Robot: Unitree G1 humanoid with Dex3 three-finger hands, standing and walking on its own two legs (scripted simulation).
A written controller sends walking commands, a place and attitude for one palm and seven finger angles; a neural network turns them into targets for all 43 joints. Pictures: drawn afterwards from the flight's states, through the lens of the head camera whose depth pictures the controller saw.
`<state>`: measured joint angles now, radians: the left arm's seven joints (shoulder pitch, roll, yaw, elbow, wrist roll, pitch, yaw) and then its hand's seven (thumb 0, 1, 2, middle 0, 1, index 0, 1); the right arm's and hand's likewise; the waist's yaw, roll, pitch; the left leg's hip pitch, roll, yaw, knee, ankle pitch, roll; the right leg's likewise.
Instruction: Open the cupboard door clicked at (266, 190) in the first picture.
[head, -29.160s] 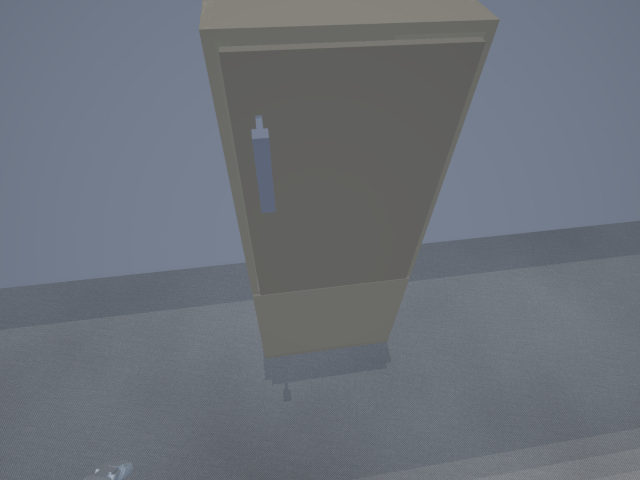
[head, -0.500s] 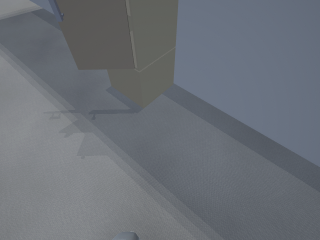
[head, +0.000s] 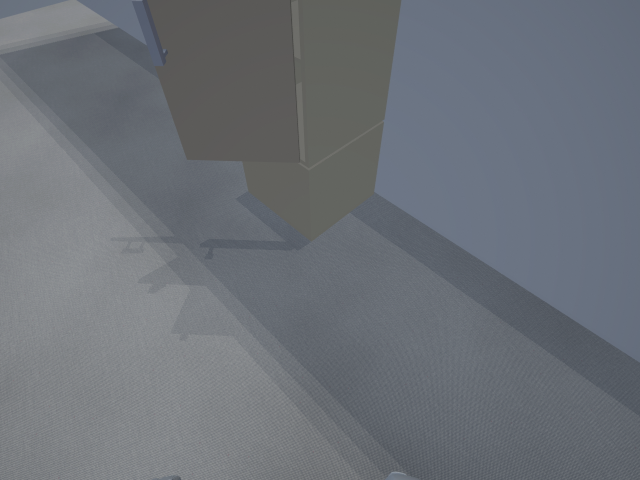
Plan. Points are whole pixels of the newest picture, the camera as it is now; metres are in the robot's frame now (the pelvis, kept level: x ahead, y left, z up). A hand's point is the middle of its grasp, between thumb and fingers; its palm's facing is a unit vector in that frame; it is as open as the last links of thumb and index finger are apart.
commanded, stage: take the last steps up to it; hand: left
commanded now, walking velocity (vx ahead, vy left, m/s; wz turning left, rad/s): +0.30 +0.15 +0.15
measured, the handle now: (153, 29) +1.05 +0.45 +0.07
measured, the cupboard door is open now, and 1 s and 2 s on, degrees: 43 43 43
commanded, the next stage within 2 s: come to a stop and stand still in 1.04 s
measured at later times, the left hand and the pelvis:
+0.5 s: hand out of the picture +0.09 +0.23 -0.19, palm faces +0.21 -0.96 -0.18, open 7.3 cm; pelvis +0.18 +0.07 -0.02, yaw +6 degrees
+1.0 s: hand (183, 277) +0.49 +0.29 -0.16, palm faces +0.05 -0.97 -0.22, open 7.4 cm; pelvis +0.37 +0.11 -0.02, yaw +3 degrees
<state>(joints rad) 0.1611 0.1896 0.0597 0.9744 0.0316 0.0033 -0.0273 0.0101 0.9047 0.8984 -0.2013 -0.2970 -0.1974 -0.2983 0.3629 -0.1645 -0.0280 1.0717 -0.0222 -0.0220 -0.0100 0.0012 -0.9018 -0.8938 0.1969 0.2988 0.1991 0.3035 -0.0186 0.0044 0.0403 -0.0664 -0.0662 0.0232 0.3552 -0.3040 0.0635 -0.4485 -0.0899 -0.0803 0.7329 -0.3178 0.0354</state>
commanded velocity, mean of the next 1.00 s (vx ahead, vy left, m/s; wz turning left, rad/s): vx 0.28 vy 0.13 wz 0.00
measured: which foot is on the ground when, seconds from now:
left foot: down 0.00-0.06, up 0.08-0.46, down 0.48-0.98, up 1.00-1.00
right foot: up 0.00-0.04, down 0.06-0.50, up 0.52-0.94, down 0.96-1.00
